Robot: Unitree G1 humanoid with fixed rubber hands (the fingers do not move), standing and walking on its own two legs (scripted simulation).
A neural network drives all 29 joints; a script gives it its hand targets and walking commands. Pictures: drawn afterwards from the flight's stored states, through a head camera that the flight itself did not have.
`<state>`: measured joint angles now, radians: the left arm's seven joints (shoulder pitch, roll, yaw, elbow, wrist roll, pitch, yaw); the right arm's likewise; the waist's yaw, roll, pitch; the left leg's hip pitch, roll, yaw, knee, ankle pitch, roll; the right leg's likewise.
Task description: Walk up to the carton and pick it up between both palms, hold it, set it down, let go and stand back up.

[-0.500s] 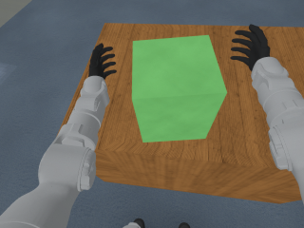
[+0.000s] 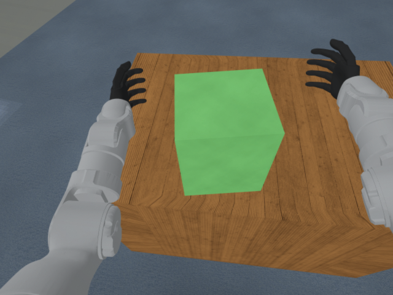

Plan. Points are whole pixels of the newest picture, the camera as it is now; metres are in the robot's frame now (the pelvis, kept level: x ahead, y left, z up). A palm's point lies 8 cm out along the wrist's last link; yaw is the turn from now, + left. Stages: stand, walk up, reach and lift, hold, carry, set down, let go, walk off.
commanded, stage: set down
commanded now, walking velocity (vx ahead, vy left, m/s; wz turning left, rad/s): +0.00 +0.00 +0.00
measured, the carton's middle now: (220, 136) +0.48 +0.02 -0.02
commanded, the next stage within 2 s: none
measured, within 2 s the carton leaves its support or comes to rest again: neither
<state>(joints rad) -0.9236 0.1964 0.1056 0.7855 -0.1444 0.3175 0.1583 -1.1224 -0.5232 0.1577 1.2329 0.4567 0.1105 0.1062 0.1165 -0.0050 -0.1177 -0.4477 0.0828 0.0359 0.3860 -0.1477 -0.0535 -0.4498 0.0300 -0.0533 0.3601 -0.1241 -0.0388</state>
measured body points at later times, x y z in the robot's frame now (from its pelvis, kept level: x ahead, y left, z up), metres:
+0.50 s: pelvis +0.00 +0.00 +0.00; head +0.05 +0.00 +0.45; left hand +0.39 +0.20 +0.08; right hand +0.44 -0.21 +0.10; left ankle +0.01 +0.15 -0.74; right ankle +0.02 -0.09 -0.74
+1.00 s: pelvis +0.01 +0.01 +0.00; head +0.05 +0.01 +0.45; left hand +0.33 +0.20 +0.02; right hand +0.37 -0.23 +0.04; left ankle +0.01 +0.15 -0.74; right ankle +0.02 -0.09 -0.74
